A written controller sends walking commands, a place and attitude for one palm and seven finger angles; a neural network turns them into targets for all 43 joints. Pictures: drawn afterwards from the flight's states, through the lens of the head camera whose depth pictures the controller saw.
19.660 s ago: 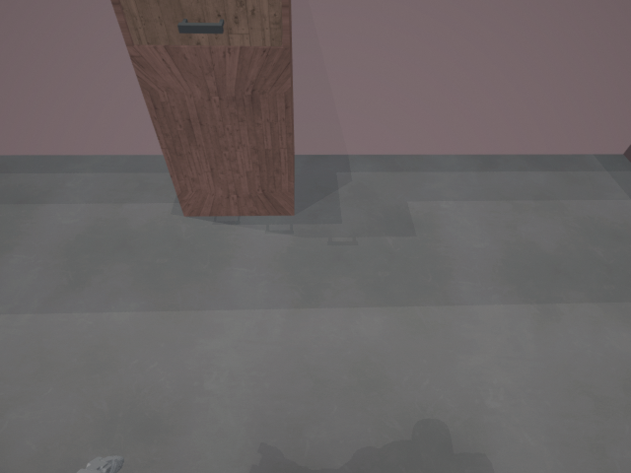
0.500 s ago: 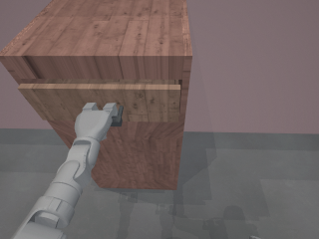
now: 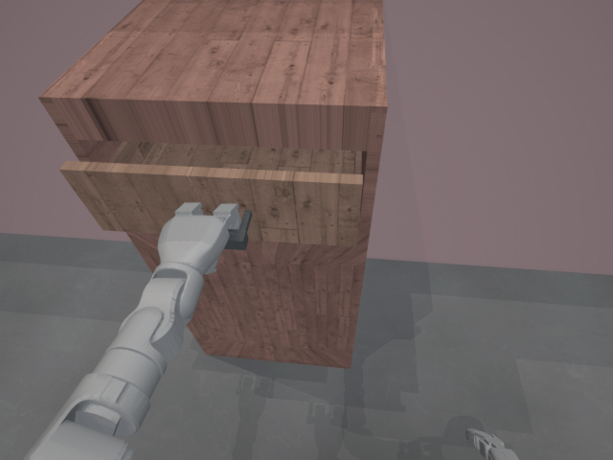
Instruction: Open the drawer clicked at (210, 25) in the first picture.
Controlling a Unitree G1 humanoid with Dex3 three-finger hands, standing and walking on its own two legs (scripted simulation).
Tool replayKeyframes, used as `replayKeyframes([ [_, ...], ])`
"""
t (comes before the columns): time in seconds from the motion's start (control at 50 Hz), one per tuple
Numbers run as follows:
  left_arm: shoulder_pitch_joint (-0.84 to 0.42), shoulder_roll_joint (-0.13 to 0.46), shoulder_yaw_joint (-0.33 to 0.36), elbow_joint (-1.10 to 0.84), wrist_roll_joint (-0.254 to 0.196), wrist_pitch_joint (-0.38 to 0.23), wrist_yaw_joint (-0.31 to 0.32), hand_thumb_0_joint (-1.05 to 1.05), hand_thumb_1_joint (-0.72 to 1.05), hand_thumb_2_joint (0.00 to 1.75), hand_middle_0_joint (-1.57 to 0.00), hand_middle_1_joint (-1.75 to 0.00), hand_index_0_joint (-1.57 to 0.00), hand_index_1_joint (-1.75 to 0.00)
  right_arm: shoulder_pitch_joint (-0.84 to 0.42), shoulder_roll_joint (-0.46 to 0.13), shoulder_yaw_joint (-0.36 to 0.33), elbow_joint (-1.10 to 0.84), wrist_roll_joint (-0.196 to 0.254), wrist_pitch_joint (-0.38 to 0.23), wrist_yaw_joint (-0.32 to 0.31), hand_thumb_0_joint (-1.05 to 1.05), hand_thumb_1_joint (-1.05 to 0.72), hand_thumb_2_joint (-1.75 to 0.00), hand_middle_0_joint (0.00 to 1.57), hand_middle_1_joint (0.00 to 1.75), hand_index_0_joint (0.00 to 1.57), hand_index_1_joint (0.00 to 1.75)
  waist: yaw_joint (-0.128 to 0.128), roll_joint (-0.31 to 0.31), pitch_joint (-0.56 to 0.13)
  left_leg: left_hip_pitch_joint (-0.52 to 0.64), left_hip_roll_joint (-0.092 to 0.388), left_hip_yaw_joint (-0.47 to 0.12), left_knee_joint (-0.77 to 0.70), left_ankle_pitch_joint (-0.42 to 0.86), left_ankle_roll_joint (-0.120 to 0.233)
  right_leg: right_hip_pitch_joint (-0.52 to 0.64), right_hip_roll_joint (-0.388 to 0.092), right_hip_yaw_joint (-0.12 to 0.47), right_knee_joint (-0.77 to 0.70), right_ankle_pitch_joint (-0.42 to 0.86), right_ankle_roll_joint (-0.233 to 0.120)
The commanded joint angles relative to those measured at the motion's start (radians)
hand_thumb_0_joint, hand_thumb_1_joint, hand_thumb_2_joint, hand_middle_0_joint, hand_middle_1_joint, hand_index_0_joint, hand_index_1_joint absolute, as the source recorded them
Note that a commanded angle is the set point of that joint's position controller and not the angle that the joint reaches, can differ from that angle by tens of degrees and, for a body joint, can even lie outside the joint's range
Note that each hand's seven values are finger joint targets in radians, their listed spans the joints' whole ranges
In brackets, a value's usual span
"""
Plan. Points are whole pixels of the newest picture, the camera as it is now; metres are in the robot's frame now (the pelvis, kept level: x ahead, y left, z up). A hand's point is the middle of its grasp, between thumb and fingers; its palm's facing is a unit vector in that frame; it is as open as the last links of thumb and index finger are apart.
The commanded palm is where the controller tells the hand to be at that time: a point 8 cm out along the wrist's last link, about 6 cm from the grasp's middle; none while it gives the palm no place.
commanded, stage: pull the drawer open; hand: left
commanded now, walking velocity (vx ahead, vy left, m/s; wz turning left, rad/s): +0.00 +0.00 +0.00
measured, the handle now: (209, 226) +0.43 +0.17 +0.06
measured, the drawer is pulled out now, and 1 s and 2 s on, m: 0.07 0.29 0.30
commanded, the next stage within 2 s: open the thumb to release the handle in 1.32 s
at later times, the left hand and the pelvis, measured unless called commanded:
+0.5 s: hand (184, 337) +0.26 +0.18 +0.03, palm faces +0.02 -0.15 -0.99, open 5.5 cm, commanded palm +0.22 +0.18 +0.09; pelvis +0.00 +0.00 +0.00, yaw -1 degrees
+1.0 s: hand (153, 430) +0.16 +0.18 +0.04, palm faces +0.01 -0.14 -0.99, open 5.6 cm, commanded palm +0.11 +0.19 +0.09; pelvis -0.01 -0.01 -0.01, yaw -2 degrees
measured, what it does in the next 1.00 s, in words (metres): stands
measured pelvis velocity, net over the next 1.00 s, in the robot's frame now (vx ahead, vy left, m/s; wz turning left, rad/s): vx -0.01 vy -0.01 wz -0.03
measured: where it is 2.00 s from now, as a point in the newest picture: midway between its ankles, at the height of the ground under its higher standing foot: outside the picture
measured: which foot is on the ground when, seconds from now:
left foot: down 0.00-1.00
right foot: down 0.00-1.00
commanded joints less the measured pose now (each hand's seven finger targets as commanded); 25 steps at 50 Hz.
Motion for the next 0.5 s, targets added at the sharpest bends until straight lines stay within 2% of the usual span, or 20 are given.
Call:
replayKeyframes([
  [0.0,-0.141,0.151,0.111,-0.288,-0.010,-0.019,0.048,0.00,0.90,0.90,-0.40,-1.35,-0.40,-1.35,-0.062,-0.121,-0.051,-0.143,-0.003,-0.037,0.012,0.00,-0.90,-0.90,0.20,0.30,0.20,0.30,0.037,-0.063,-0.322,0.187,-0.019,-0.033,-0.016,0.418,0.011,0.144,0.002,0.060,-0.049,0.510,0.005],
  [0.02,-0.078,0.159,0.127,-0.301,-0.013,-0.015,0.049,0.00,0.90,0.90,-0.40,-1.35,-0.40,-1.35,-0.066,-0.125,-0.052,-0.150,-0.004,-0.039,0.017,0.00,-0.90,-0.90,0.20,0.30,0.20,0.30,0.045,-0.084,-0.329,0.179,-0.019,-0.034,-0.016,0.423,0.010,0.165,0.001,0.065,-0.049,0.527,0.006],
  [0.06,-0.009,0.158,0.132,-0.384,-0.021,-0.012,0.056,0.00,0.90,0.90,-0.40,-1.35,-0.40,-1.35,-0.079,-0.123,-0.052,-0.162,-0.001,-0.046,0.024,0.00,-0.90,-0.90,0.20,0.30,0.20,0.30,0.049,-0.075,-0.316,0.169,-0.018,-0.031,-0.023,0.418,0.010,0.173,0.000,0.068,-0.046,0.546,0.009],
  [0.1,0.073,0.129,0.112,-0.467,-0.026,0.000,0.063,0.00,0.90,0.90,-0.40,-1.35,-0.40,-1.35,-0.091,-0.120,-0.054,-0.174,-0.001,-0.056,0.032,0.00,-0.90,-0.90,0.20,0.30,0.20,0.30,0.048,-0.070,-0.309,0.187,-0.012,-0.029,-0.024,0.439,0.011,0.169,0.001,0.065,-0.048,0.556,0.010],
  [0.12,0.120,0.171,0.153,-0.478,-0.022,0.008,0.069,0.00,0.90,0.90,-0.40,-1.35,-0.40,-1.35,-0.097,-0.125,-0.055,-0.173,-0.001,-0.058,0.035,0.00,-0.90,-0.90,0.20,0.30,0.20,0.30,0.055,-0.082,-0.305,0.186,-0.011,-0.032,-0.023,0.449,0.008,0.179,0.002,0.074,-0.047,0.558,0.009],
  [0.14,0.146,0.144,0.127,-0.518,-0.027,0.015,0.071,0.00,0.90,0.90,-0.40,-1.35,-0.40,-1.35,-0.101,-0.124,-0.051,-0.178,-0.002,-0.062,0.038,0.00,-0.90,-0.90,0.20,0.30,0.20,0.30,0.052,-0.080,-0.294,0.180,-0.014,-0.030,-0.026,0.440,0.010,0.183,-0.001,0.071,-0.046,0.577,0.012],
  [0.16,0.180,0.149,0.133,-0.546,-0.028,0.022,0.073,0.00,0.90,0.90,-0.40,-1.35,-0.40,-1.35,-0.111,-0.121,-0.051,-0.182,0.000,-0.067,0.041,0.00,-0.90,-0.90,0.20,0.30,0.20,0.30,0.053,-0.080,-0.274,0.180,-0.012,-0.030,-0.029,0.431,0.008,0.174,0.000,0.070,-0.048,0.568,0.012],
  [0.2,0.210,0.153,0.133,-0.580,-0.019,0.039,0.080,0.00,0.90,0.90,-0.40,-1.35,-0.40,-1.35,-0.125,-0.123,-0.046,-0.179,0.000,-0.071,0.041,0.00,-0.90,-0.90,0.20,0.30,0.20,0.30,0.050,-0.071,-0.250,0.184,-0.012,-0.031,-0.036,0.401,0.005,0.153,0.005,0.069,-0.053,0.505,0.011],
  [0.24,0.262,0.168,0.147,-0.642,-0.018,0.050,0.089,0.00,0.90,0.90,-0.40,-1.35,-0.40,-1.35,-0.139,-0.121,-0.045,-0.184,-0.003,-0.081,0.043,0.00,-0.90,-0.90,0.20,0.30,0.20,0.30,0.058,-0.049,-0.249,0.204,-0.008,-0.030,-0.034,0.414,0.006,0.156,0.004,0.070,-0.052,0.507,0.007],
  [0.28,0.319,0.147,0.133,-0.673,-0.022,0.057,0.089,0.00,0.90,0.90,-0.40,-1.35,-0.40,-1.35,-0.153,-0.115,-0.040,-0.185,-0.004,-0.087,0.045,0.00,-0.90,-0.90,0.20,0.30,0.20,0.30,0.058,-0.061,-0.238,0.214,-0.007,-0.035,-0.032,0.426,0.003,0.150,0.006,0.066,-0.048,0.508,0.009],
  [0.32,0.381,0.162,0.150,-0.721,-0.024,0.058,0.089,0.00,0.90,0.90,-0.40,-1.35,-0.40,-1.35,-0.175,-0.115,-0.036,-0.191,-0.006,-0.094,0.047,0.00,-0.90,-0.90,0.20,0.30,0.20,0.30,0.071,-0.062,-0.238,0.227,-0.006,-0.037,-0.032,0.437,0.000,0.155,0.005,0.071,-0.049,0.507,0.009],
  [0.38,0.427,0.126,0.114,-0.773,-0.017,0.060,0.088,0.00,0.90,0.90,-0.40,-1.35,-0.40,-1.35,-0.195,-0.105,-0.028,-0.197,-0.011,-0.100,0.052,0.00,-0.90,-0.90,0.20,0.30,0.20,0.30,0.067,-0.040,-0.193,0.236,-0.003,-0.042,-0.030,0.423,-0.001,0.116,0.007,0.062,-0.046,0.457,0.009],
  [0.4,0.445,0.127,0.115,-0.784,-0.014,0.059,0.087,0.00,0.90,0.90,-0.40,-1.35,-0.40,-1.35,-0.198,-0.101,-0.025,-0.198,-0.013,-0.103,0.054,0.00,-0.90,-0.90,0.20,0.30,0.20,0.30,0.069,-0.060,-0.197,0.240,-0.003,-0.041,-0.027,0.416,-0.001,0.117,0.007,0.060,-0.047,0.449,0.010],
  [0.42,0.483,0.160,0.151,-0.798,-0.015,0.056,0.089,0.00,0.90,0.90,-0.40,-1.35,-0.40,-1.35,-0.201,-0.105,-0.023,-0.203,-0.014,-0.106,0.054,0.00,-0.90,-0.90,0.20,0.30,0.20,0.30,0.078,-0.065,-0.192,0.238,-0.003,-0.044,-0.027,0.415,-0.002,0.124,0.009,0.067,-0.049,0.454,0.008],
  [0.48,0.553,0.120,0.113,-0.853,-0.011,0.043,0.085,0.00,0.90,0.90,-0.40,-1.35,-0.40,-1.35,-0.218,-0.091,-0.014,-0.210,-0.022,-0.111,0.062,0.00,-0.90,-0.90,0.20,0.30,0.20,0.30,0.076,-0.054,-0.166,0.241,-0.006,-0.044,-0.019,0.409,-0.002,0.107,0.007,0.073,-0.045,0.456,0.009],
])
